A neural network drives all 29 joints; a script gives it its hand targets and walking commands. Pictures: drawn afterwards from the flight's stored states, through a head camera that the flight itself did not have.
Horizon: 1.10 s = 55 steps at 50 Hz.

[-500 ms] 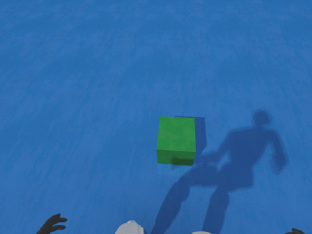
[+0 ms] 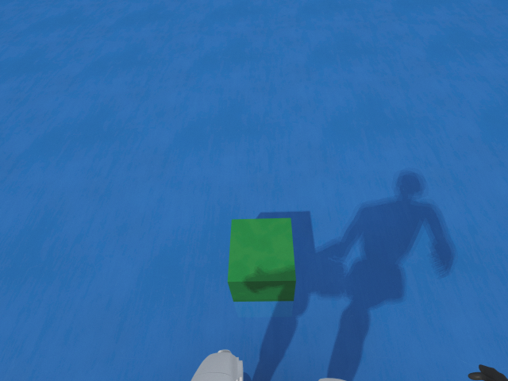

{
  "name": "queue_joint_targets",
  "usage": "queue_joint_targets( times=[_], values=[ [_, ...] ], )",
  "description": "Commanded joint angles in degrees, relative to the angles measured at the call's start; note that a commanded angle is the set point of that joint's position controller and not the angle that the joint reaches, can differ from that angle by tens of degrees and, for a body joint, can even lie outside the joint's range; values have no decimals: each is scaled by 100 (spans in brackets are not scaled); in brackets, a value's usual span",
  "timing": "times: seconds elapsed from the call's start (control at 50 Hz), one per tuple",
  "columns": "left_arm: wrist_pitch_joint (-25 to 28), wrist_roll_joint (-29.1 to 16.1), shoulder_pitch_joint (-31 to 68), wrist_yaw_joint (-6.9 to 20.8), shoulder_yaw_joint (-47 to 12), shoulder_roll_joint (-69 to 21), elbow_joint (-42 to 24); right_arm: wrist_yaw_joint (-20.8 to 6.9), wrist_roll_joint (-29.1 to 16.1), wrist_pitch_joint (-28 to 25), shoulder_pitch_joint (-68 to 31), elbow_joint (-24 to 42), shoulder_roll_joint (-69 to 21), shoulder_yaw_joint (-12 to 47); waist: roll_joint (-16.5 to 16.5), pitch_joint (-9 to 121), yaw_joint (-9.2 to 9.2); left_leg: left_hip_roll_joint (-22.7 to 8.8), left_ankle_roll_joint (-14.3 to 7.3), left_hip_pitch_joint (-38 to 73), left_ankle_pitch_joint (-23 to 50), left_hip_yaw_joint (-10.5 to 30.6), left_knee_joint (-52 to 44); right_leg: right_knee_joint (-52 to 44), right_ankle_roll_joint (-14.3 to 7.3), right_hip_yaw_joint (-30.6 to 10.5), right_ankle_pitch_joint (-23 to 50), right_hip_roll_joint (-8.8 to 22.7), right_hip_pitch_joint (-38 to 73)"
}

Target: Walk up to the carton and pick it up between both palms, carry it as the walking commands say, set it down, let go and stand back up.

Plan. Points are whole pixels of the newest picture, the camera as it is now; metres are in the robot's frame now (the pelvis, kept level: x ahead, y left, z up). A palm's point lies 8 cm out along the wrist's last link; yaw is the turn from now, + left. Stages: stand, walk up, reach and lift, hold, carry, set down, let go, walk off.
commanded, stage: walk up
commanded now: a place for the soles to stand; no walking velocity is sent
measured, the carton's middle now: (262, 259) +0.64 +0.06 -0.65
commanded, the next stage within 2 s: none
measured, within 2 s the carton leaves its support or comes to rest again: neither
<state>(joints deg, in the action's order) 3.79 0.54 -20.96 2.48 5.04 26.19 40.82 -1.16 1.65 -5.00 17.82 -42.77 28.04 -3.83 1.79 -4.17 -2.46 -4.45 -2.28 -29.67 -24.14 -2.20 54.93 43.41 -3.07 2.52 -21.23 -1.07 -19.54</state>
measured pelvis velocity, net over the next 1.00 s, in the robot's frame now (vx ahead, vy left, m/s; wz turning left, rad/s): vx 0.11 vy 0.00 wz -0.01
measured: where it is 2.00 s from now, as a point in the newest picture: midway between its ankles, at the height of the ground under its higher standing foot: outside the picture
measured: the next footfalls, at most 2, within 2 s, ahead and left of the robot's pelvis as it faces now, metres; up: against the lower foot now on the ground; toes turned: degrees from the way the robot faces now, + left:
left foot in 0.10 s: +0.16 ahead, +0.12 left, +0.00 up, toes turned +4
right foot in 0.36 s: +0.20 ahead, -0.11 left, +0.00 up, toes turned +7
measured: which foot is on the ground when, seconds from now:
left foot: up 0.00-0.08, down 0.10-1.00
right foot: down 0.00-0.12, up 0.14-0.34, down 0.36-1.00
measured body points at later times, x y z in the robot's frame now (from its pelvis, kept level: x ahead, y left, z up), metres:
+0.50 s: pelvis +0.08 -0.02 -0.01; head +0.09 -0.03 +0.44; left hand +0.21 +0.31 -0.09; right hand +0.14 -0.36 -0.12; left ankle +0.12 +0.13 -0.71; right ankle +0.14 -0.13 -0.71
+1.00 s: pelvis +0.11 +0.00 +0.02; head +0.12 -0.01 +0.47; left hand +0.24 +0.31 -0.08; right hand +0.20 -0.33 -0.10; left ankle +0.12 +0.13 -0.71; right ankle +0.14 -0.13 -0.71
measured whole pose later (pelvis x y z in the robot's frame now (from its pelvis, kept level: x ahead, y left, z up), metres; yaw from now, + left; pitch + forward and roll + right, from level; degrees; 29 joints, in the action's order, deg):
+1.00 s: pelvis +0.11 +0.00 +0.02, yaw +0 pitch -2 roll +0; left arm 1.9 -0.3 -2.9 0.3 1.1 22.0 57.9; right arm -0.5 0.7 -2.4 6.9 -59.9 24.0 -0.1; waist 0.4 -3.5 -0.3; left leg -1.4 1.0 -13.8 -15.3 -0.4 31.3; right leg 31.7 0.4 2.6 -14.2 2.3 -15.3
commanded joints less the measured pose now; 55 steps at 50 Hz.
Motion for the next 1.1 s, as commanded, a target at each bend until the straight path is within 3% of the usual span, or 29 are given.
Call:
queue_joint_targets(
  times=[0.0,0.06,0.08,0.1,0.12,0.14,0.16,0.2,0.22,0.24,0.26,0.32,0.34,0.36,0.38,0.4,0.44,0.48,0.5,0.54,0.56,0.62,0.66,0.7,0.76,0.92,0.94,1.02,1.08],
  values=[
    [112,-11,4,-49,311,1513,-433,-27,-41,-97,102,338,951,-306,-1038,-2,55,58,-55,226,346,2,-719,-1987,-1146,-2179,128,1584,-163],
    [69,-36,322,-64,112,1332,-474,21,14,-173,491,207,877,-310,-744,-37,491,378,-202,1650,620,-150,-1881,-1161,-808,-1385,539,1199,-1020],
    [62,-59,336,-78,24,1063,-489,79,37,-221,803,97,1045,-401,-215,359,667,216,-393,2523,384,323,-2375,-101,-539,-898,1165,908,-1326],
    [80,-108,265,-91,-30,729,-614,126,64,-262,1122,213,1618,-557,1093,690,864,-1211,-1037,3378,-82,2798,-3205,1737,10,-240,971,97,-2383],
    [61,-82,340,-191,98,1058,-622,105,-49,-242,1272,285,1764,-613,865,770,920,-2076,-1750,3471,972,3873,-3415,2458,140,-443,-895,-43,-2641],
    [26,-46,494,-245,123,1132,-524,103,-121,-219,1098,266,1548,-531,111,545,740,-2165,-1872,2852,1740,3563,-3223,2702,170,-889,-954,140,-2452],
    [19,-70,362,-253,171,1151,-420,121,-118,-169,886,322,1386,-480,-115,367,542,-1913,-1738,2404,1862,2903,-3018,2515,171,-888,-960,243,-2168],
    [14,-43,114,-195,174,1080,-208,157,-88,-134,325,426,1329,-425,194,208,328,-1479,-1428,1624,1919,1724,-2913,1809,130,-561,-619,478,-1606],
    [-6,-43,-52,-151,159,931,-164,140,12,-106,203,437,1308,-419,826,334,323,-1279,-1302,1309,1845,1357,-2931,1371,155,-366,-545,422,-1148],
    [-9,-20,-104,-137,156,833,-88,129,35,-83,75,483,1267,-358,926,238,235,-1324,-1304,855,1849,1340,-2988,1160,142,-257,-356,354,-785],
    [-9,-42,-140,-134,170,882,-8,108,19,-28,-163,493,1206,-328,883,245,170,-1147,-1170,422,1402,899,-2960,748,137,-43,-244,269,-323],
    [16,5,-131,-214,237,862,232,44,-29,158,-413,411,997,-193,909,421,31,-791,-732,-359,170,570,-2306,-288,36,126,407,-80,972],
    [29,45,0,-238,261,916,253,37,-34,184,-283,347,771,-99,508,438,-5,-689,-558,-721,-348,538,-1966,-466,-74,-260,139,47,1229],
    [84,94,40,-300,324,1187,208,45,-74,209,-201,336,484,4,-326,259,-40,-371,-262,-1102,-315,205,-920,-1213,-293,-1488,-275,749,1231],
    [126,98,184,-335,332,1567,169,107,-79,239,-243,302,517,-19,-1246,384,-94,73,-57,-923,-794,-39,-96,-2280,-919,-3480,-1157,2085,418],
    [131,82,366,-320,345,1575,208,174,-86,283,-364,111,937,-147,-814,246,-72,-50,-24,-441,-832,546,303,-2317,-1146,-3561,-929,2213,-72],
    [109,31,812,-366,202,1391,270,159,-132,235,-32,-163,859,-146,-810,176,228,-100,-80,-67,-681,483,-213,-1661,-1135,-2679,142,1878,-155],
    [31,-21,1172,-324,84,1252,242,160,-98,160,191,-479,848,-168,-1022,354,412,103,-153,1055,248,101,-1136,-1359,-663,-1712,159,1369,-770],
    [8,-1,1251,-304,43,1086,232,152,-9,126,202,-546,903,-181,-795,404,475,160,-179,1375,447,259,-1628,-1066,-529,-1491,211,1207,-961],
    [-31,-75,1104,-276,13,856,394,123,-47,84,-450,-438,1168,-144,83,278,125,-548,-468,734,169,1568,-2297,-620,-50,-763,-282,489,-566],
    [-3,-25,1131,-296,6,903,517,101,-84,112,-549,-449,987,-104,-283,305,77,-459,-402,425,406,1329,-2234,-709,-64,-679,-253,480,-50],
    [29,-20,1274,-302,54,1155,750,123,-112,190,-397,-751,730,-24,-964,482,234,147,-103,613,578,378,-1400,-1646,-368,-1721,-307,1215,109],
    [12,-7,1390,-296,24,1250,834,128,-117,209,-436,-890,708,13,-900,391,304,191,-107,925,325,269,-1593,-1769,-501,-1855,8,1434,-19],
    [-22,-5,1724,-301,-18,1065,915,113,-97,173,-363,-1028,651,26,-857,345,376,66,-123,1361,958,420,-2070,-1541,-257,-1231,405,1143,-268],
    [-49,-66,1781,-281,-73,889,1024,96,-95,162,-711,-1107,772,55,-292,442,221,-111,-203,1239,1160,737,-2404,-1451,-47,-847,400,838,151],
    [-98,-104,2019,-261,-166,798,1399,104,-98,185,-1210,-1416,655,176,-104,585,179,-168,-89,1453,1419,758,-2929,-1907,11,-755,883,894,679],
    [-96,-82,2084,-257,-165,798,1442,106,-92,200,-1247,-1494,647,185,-324,453,166,-200,-77,1427,1670,746,-2971,-1962,33,-621,1094,882,739],
    [-113,-117,2135,-242,-240,713,1653,80,-106,187,-1546,-1569,687,215,58,626,163,-309,-60,1679,1507,882,-3394,-2109,123,-526,996,818,953],
    [-116,-106,2144,-236,-261,713,1790,87,-112,222,-1545,-1701,635,206,-44,596,169,-296,-4,1702,1577,831,-3553,-2350,187,-483,1179,855,1099]
  ],
)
